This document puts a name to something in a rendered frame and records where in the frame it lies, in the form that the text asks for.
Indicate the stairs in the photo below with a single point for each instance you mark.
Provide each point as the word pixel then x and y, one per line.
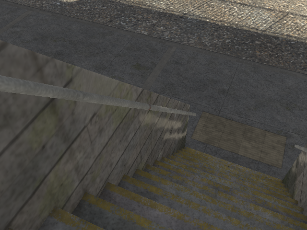
pixel 188 190

